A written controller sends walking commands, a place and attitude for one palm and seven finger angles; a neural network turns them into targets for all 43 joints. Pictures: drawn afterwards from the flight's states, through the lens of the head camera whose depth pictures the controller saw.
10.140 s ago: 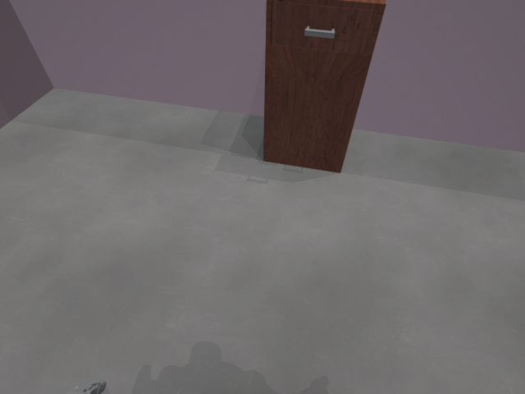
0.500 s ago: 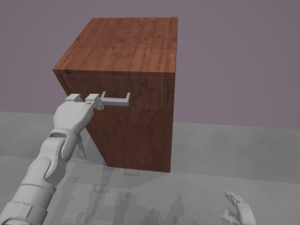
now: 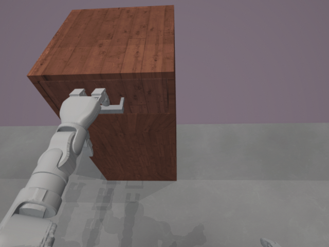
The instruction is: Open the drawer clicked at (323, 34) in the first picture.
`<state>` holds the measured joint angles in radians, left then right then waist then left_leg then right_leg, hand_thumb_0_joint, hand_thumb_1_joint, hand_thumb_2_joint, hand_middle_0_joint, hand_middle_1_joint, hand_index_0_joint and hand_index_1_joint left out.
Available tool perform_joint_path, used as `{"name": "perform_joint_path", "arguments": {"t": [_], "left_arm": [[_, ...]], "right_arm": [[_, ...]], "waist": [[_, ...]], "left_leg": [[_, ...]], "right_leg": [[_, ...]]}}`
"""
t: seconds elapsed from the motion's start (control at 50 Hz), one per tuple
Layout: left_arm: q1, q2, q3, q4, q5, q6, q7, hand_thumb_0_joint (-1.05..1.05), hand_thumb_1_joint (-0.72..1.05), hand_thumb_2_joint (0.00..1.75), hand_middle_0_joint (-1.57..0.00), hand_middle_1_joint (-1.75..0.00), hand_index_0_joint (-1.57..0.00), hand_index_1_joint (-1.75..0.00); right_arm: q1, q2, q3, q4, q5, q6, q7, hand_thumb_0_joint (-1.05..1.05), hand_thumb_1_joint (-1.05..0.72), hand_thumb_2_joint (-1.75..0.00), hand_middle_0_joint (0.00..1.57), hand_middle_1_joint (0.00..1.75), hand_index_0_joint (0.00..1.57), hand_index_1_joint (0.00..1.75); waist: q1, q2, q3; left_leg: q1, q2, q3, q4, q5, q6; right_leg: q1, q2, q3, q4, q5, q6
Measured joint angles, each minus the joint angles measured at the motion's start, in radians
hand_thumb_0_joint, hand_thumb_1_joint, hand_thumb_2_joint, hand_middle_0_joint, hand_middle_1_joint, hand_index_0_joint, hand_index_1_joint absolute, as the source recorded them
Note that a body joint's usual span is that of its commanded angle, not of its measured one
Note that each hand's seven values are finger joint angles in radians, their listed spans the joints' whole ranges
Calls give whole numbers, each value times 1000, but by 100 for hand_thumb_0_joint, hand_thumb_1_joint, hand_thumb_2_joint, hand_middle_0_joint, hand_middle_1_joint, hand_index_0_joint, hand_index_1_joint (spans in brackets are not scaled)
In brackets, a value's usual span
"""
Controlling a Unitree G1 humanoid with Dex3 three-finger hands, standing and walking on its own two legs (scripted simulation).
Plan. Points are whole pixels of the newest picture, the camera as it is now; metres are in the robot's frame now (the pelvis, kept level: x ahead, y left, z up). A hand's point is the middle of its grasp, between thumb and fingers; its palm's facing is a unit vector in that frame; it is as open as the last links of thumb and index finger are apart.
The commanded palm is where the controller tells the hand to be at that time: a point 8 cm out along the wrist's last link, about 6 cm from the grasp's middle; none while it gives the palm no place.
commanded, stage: move the hooked fingers above the handle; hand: left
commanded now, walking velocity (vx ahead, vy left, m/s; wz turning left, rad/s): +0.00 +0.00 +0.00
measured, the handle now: (106, 104) +0.53 +0.24 -0.01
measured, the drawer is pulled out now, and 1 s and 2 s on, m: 0.00 0.00 0.00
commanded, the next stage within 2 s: lower the fingers behind the handle in 1.40 s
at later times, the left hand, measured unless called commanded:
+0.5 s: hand (99, 110) +0.45 +0.22 +0.05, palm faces -0.02 +0.00 -1.00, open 13.8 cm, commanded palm +0.44 +0.23 +0.11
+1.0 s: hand (98, 107) +0.48 +0.23 +0.04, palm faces -0.05 -0.01 -1.00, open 13.8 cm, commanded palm +0.46 +0.24 +0.10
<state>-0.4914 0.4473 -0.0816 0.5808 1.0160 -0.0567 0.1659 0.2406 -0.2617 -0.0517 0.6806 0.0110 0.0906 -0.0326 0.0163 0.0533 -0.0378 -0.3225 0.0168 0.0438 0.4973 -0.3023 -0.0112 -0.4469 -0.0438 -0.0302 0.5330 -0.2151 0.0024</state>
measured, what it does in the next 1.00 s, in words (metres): stands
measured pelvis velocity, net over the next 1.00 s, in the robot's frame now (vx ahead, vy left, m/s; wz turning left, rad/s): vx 0.00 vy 0.01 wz -0.02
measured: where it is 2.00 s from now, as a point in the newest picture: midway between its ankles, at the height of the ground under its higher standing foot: outside the picture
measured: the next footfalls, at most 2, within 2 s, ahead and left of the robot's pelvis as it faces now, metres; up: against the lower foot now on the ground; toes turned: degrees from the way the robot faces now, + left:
none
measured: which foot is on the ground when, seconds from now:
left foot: down 0.00-1.00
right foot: down 0.00-1.00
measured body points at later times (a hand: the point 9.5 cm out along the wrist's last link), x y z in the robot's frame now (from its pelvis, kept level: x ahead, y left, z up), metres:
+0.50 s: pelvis +0.00 +0.00 -0.01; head +0.07 -0.02 +0.44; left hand +0.45 +0.22 +0.11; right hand +0.08 -0.27 -0.15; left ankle -0.04 +0.13 -0.73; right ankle +0.03 -0.12 -0.73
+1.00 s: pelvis +0.00 +0.01 -0.01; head +0.09 -0.01 +0.43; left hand +0.48 +0.23 +0.09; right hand +0.02 -0.27 -0.15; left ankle -0.04 +0.13 -0.73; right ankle +0.03 -0.12 -0.73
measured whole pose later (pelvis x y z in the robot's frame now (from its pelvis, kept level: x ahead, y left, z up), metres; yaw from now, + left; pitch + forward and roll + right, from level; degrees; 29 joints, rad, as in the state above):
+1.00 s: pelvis +0.00 +0.01 -0.01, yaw -1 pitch +16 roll +0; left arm -0.81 0.52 -0.01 1.02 1.08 -0.10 0.26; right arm 0.34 -0.27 -0.06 0.72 -0.01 0.10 -0.02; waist -0.09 0.04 -0.09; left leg -0.55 0.03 0.06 0.64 -0.36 0.00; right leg -0.66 -0.03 -0.01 0.62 -0.24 0.01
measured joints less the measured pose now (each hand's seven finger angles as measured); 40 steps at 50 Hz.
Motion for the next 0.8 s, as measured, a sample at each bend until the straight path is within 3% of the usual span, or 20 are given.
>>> {"name": "perform_joint_path", "arguments": {"t": [0.26, 0.48, 0.8], "left_arm": [[-116, -2, -2, 160, 28, -25, 28, 0, -49, 30, -32, -120, -32, -120], [-227, -1, 11, 309, 56, -17, 78, 0, -49, 30, -32, -120, -32, -120], [-317, 49, 62, 423, 68, -37, 92, 0, -49, 30, -32, -120, -32, -120]], "right_arm": [[15, 1, -11, 6, -7, 0, 2, 1, -91, -90, 20, 30, 20, 30], [30, 4, -11, 10, -15, 3, 10, 1, -91, -90, 20, 30, 20, 30], [93, -6, -18, 33, -27, 10, 15, 1, -91, -90, 20, 30, 20, 30]], "waist": [[-18, -5, -23], [-49, -8, -39], [-95, -14, -55]], "left_leg": [[-64, 3, -6, 45, -21, -1], [-124, 5, -4, 80, -34, 0], [-210, 12, 8, 130, -52, 6]], "right_leg": [[-58, 1, -5, 36, -18, -1], [-116, 2, -1, 62, -23, 0], [-197, 9, 12, 87, -22, 4]]}}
